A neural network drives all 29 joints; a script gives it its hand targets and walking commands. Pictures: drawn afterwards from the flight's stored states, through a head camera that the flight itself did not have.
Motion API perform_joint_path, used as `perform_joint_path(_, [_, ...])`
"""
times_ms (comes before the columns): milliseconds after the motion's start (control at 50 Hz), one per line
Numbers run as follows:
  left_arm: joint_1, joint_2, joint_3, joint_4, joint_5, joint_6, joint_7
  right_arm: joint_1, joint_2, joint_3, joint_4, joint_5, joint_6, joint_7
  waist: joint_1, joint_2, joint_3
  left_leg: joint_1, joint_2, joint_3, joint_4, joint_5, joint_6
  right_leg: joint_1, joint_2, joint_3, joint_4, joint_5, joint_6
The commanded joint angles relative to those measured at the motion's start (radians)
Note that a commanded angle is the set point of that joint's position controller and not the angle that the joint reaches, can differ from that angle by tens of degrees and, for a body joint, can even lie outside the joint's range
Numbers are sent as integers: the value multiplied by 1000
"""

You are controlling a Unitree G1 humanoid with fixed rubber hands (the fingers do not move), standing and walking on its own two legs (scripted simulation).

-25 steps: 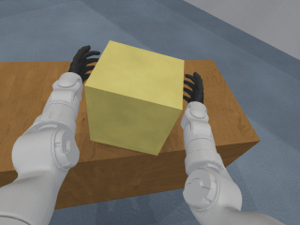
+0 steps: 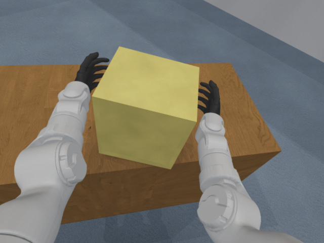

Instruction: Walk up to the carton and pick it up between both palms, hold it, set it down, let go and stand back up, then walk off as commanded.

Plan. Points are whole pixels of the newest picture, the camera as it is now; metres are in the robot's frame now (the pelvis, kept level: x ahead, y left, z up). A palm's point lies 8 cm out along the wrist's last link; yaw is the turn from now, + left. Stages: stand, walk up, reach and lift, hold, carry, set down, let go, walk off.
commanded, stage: set down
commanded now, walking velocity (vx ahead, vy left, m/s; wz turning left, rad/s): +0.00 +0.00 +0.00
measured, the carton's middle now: (146, 112) +0.46 +0.02 +0.01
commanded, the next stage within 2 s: none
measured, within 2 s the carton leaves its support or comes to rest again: rests again in 0.80 s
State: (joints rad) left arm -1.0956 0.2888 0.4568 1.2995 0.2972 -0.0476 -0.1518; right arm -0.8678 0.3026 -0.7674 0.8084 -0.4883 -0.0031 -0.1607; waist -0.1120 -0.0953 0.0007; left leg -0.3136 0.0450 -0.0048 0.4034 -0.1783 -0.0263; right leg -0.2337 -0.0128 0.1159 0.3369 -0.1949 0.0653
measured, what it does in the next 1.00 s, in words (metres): stands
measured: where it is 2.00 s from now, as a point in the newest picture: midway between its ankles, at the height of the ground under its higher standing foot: outside the picture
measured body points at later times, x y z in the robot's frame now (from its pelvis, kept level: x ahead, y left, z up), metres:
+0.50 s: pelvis +0.00 +0.00 +0.00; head +0.05 +0.04 +0.44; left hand +0.49 +0.17 +0.11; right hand +0.41 -0.14 +0.09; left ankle +0.01 +0.14 -0.74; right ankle -0.02 -0.16 -0.74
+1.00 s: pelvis +0.01 +0.01 +0.00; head +0.07 +0.05 +0.44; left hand +0.50 +0.17 +0.08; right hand +0.42 -0.15 +0.07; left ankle +0.01 +0.14 -0.74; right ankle -0.02 -0.16 -0.74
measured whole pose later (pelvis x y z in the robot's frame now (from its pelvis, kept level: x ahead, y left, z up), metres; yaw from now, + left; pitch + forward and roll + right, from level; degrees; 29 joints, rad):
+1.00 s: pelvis +0.01 +0.01 +0.00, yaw +0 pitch +10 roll -1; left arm -1.10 0.33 0.14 1.46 0.01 -0.15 -0.06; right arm -0.85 0.10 -0.37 1.11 -0.15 -0.17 -0.29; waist -0.14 -0.08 -0.07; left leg -0.42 0.04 0.00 0.44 -0.20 -0.03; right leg -0.33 -0.01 0.12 0.34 -0.20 0.07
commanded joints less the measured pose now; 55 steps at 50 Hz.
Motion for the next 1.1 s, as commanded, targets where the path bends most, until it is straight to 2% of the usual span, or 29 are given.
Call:
perform_joint_path(0, [-484,-512,15,-7,120,-43,-163,-455,376,273,-59,-93,-52,125,-45,169,-511,209,-69,120,-78,202,-5,186,11,-180,-5,475,48])
perform_joint_path(380, [-440,-454,36,-8,145,-50,-160,-354,312,257,-15,-104,-64,110,-51,170,-429,213,-62,111,-68,174,-1,107,19,-184,-22,390,42])
perform_joint_path(460, [-417,-371,34,-14,125,-57,-134,-316,218,243,6,-86,-65,89,-54,175,-410,215,-59,110,-65,171,-3,89,22,-184,-25,374,38])
perform_joint_path(580, [-424,-295,5,-33,94,-68,-94,-291,178,231,32,-59,-68,49,-65,176,-358,222,-57,101,-55,147,6,32,21,-187,-36,311,36])
perform_joint_path(660, [-402,-128,-63,-45,14,-80,-34,-247,-1,244,91,24,-89,-1,-75,206,-387,245,-45,99,-33,162,-10,-12,27,-190,-37,291,24])
perform_joint_path(740, [-412,40,-237,-64,-155,-97,41,-241,-183,301,181,200,-141,-76,-107,253,-471,264,-29,84,33,208,-38,-100,42,-202,-20,287,6])
perform_joint_path(760, [-428,46,-287,-51,-199,-98,55,-260,-192,317,209,237,-153,-90,-120,253,-485,241,-27,85,51,204,-43,-127,44,-202,-14,286,1])
perform_joint_path(840, [-464,113,-403,35,-344,-125,96,-335,-232,382,221,350,-185,-129,-126,216,-567,95,-30,78,99,151,-27,-151,36,-189,40,324,-13])
perform_joint_path(920, [-471,149,-460,83,-411,-157,114,-369,-302,443,238,429,-207,-133,-107,234,-681,96,-27,73,138,277,-45,-140,40,-179,73,441,-26])
perform_joint_path(1020, [-480,162,-478,79,-410,-171,122,-375,-383,475,327,499,-235,-129,-97,292,-751,202,-17,63,193,513,-86,-195,55,-186,76,514,-42])
perform_joint_path(1080, [-476,166,-482,70,-420,-178,126,-387,-412,496,339,538,-261,-122,-83,296,-778,236,-15,63,220,598,-97,-222,64,-184,73,546,-50])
